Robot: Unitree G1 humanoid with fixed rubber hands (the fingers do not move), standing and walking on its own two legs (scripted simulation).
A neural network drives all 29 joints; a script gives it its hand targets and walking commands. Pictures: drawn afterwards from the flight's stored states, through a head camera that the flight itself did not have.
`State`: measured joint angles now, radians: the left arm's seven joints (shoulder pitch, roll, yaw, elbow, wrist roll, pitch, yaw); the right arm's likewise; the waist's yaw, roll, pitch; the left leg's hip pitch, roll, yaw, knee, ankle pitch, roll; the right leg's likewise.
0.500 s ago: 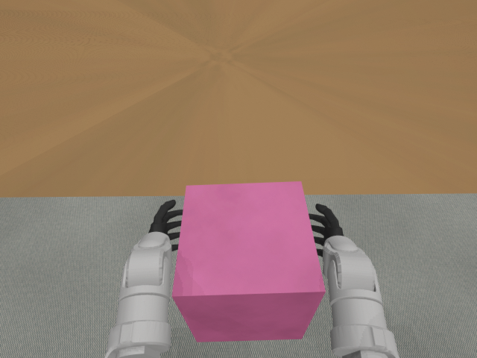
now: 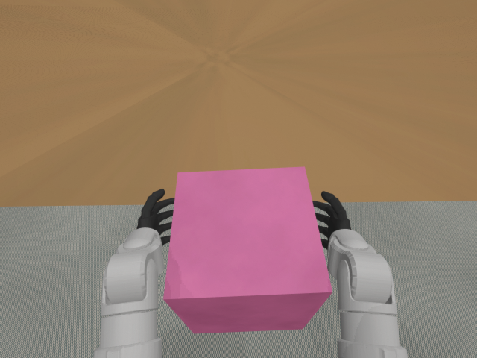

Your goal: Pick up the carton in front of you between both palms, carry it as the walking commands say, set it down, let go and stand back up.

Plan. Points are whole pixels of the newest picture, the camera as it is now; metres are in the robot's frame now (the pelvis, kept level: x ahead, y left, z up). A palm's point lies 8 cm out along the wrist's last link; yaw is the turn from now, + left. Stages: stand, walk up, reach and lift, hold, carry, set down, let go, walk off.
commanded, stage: carry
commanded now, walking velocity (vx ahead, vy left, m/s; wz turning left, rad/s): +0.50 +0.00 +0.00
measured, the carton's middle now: (244, 256) +0.29 +0.00 +0.02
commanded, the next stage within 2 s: none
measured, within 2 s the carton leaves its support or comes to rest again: neither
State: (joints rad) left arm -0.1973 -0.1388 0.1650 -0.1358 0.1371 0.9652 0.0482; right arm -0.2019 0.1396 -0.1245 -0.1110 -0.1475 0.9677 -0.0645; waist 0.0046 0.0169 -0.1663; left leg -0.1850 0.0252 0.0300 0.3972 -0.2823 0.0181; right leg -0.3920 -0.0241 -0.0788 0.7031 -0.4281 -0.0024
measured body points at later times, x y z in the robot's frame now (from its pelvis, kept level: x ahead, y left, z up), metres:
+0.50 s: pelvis +0.28 +0.02 -0.02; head +0.25 +0.02 +0.43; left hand +0.51 +0.18 +0.07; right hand +0.53 -0.12 +0.07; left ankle +0.41 +0.12 -0.74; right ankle +0.10 -0.10 -0.74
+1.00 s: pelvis +0.61 +0.02 -0.02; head +0.59 +0.02 +0.43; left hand +0.85 +0.18 +0.09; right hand +0.86 -0.12 +0.08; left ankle +0.42 +0.11 -0.75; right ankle +0.76 -0.08 -0.74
